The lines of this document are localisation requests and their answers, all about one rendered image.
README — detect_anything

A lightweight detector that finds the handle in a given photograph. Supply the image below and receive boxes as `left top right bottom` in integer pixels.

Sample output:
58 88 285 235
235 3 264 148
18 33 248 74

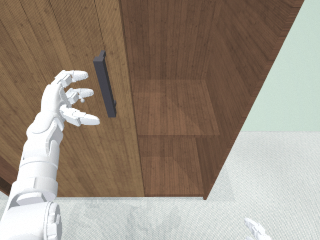
93 50 117 118

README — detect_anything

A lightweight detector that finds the wardrobe door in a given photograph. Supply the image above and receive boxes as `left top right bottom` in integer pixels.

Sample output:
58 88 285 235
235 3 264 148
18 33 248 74
0 156 19 185
0 0 145 197

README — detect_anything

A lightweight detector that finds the right robot hand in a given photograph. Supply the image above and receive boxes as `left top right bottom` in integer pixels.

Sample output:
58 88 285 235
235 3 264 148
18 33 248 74
244 217 272 240

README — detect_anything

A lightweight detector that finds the robot left upper arm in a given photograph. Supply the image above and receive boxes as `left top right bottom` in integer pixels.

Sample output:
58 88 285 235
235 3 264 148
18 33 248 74
0 201 63 240

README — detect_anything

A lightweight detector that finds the left robot hand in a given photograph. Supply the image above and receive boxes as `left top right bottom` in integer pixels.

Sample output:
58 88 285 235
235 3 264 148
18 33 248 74
40 70 100 127

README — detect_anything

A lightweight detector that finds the robot left forearm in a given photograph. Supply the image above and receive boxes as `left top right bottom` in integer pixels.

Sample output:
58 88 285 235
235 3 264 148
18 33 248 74
0 111 65 232

